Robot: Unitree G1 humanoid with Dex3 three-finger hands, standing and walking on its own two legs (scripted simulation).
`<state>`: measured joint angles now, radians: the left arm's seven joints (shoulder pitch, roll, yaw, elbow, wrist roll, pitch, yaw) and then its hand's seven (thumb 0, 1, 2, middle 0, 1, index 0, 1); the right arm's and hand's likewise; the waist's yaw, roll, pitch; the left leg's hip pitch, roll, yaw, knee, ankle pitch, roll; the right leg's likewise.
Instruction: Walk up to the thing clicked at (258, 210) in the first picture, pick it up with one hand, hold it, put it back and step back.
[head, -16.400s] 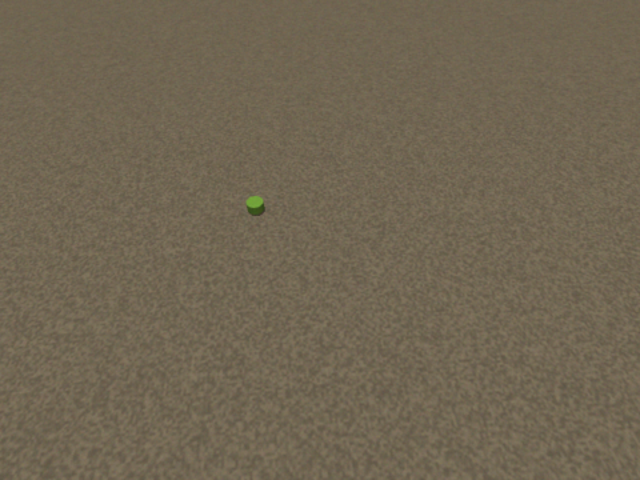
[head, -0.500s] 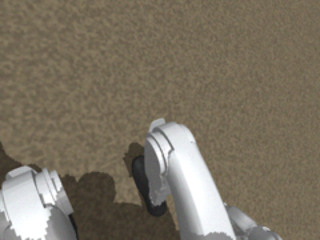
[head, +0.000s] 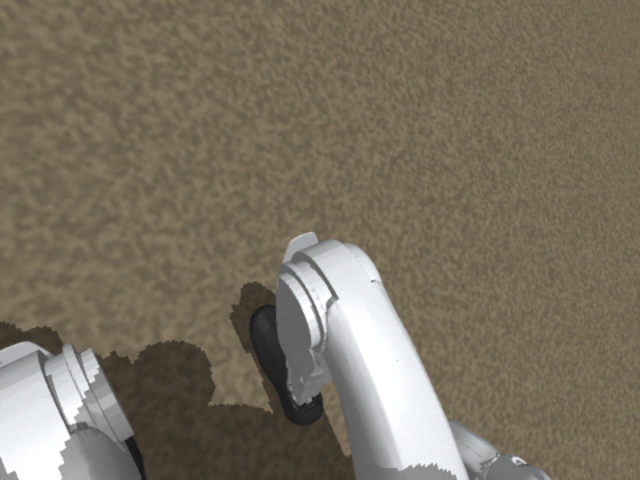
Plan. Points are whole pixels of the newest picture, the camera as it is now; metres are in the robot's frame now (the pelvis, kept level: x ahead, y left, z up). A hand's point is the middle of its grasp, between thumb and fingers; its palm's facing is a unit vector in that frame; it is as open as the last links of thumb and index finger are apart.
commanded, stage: close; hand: left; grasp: from above
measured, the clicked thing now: out of the picture +0.46 +0.31 -0.28
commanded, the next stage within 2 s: settle in 1.40 s
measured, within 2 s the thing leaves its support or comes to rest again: leaves its support in 1.82 s
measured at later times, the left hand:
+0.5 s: hand out of the picture +0.45 +0.30 -0.26, palm faces -0.44 -0.17 -0.88, open 12.1 cm
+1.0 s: hand out of the picture +0.45 +0.30 -0.26, palm faces -0.43 -0.16 -0.89, open 10.2 cm
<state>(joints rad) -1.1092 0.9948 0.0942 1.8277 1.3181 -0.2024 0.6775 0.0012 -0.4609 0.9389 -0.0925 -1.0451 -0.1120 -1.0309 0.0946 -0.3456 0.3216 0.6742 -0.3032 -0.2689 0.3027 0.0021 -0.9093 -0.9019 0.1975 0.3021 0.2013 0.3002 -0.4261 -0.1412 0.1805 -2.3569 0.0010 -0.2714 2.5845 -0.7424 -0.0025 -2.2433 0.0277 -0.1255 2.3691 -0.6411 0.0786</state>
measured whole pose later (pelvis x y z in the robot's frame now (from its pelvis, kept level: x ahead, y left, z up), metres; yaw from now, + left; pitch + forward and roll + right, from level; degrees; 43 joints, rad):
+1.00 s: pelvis -0.01 +0.00 +0.01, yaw -1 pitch +28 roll -16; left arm -1.13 1.04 0.06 1.80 1.28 -0.20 0.66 0.00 0.06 0.57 -0.41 -0.81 -0.51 -0.77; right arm 0.10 -0.36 0.35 0.61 -0.28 -0.26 0.28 0.00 -0.91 -0.90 0.20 0.30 0.20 0.30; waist -0.44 -0.16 0.21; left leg -2.34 0.01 -0.28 2.55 -0.73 0.00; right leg -2.22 0.03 -0.14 2.32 -0.62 0.08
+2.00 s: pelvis +0.00 +0.00 +0.02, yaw +1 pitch +32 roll -15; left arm -1.01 0.90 0.10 1.56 1.26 -0.16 0.53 -0.06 0.13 0.38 -0.63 -0.54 -0.88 -0.55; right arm 0.17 -0.33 0.23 0.66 -0.23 -0.18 0.27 0.00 -0.92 -0.90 0.20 0.30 0.20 0.30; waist -0.36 -0.08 0.08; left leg -2.36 -0.01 -0.25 2.51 -0.72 -0.01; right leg -2.25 0.01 -0.12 2.32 -0.64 0.06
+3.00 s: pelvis -0.01 -0.01 +0.08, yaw +9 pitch +36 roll -7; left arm -0.86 0.66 0.01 1.13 1.13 -0.11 0.15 -0.03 0.15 0.37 -0.60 -0.55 -0.86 -0.59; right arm 0.21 -0.29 0.02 0.67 -0.07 0.03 0.11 0.00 -0.92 -0.90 0.20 0.30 0.20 0.30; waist -0.20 0.05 -0.13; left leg -2.22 -0.01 -0.12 2.26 -0.66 -0.01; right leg -2.16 -0.04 -0.02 2.17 -0.63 0.05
